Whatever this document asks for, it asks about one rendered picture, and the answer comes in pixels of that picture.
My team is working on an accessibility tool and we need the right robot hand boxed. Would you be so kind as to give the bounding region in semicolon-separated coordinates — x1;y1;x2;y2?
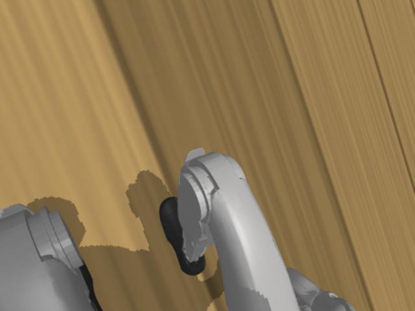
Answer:
287;268;323;311

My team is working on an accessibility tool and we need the left robot foot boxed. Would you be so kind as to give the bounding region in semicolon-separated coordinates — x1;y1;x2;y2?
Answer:
79;259;102;311

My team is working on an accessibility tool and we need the right robot arm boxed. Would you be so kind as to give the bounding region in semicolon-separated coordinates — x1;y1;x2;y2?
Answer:
311;291;356;311

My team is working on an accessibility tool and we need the right robot foot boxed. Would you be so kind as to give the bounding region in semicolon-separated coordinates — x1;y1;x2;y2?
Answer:
160;197;206;275

